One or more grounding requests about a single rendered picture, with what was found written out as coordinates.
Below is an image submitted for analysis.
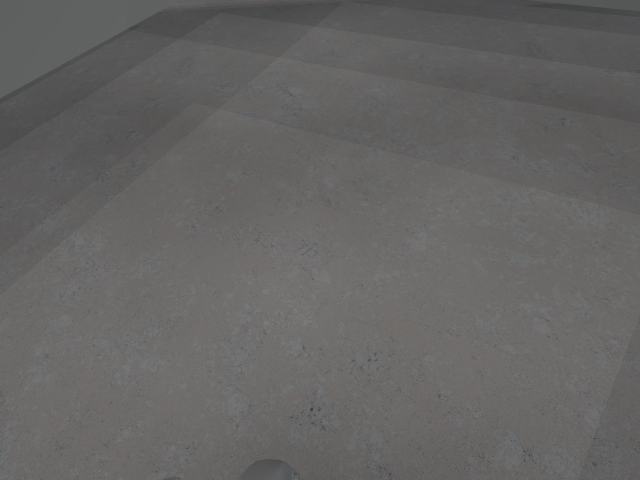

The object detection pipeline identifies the robot left thigh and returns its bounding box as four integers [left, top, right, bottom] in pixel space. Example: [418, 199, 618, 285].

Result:
[236, 459, 300, 480]

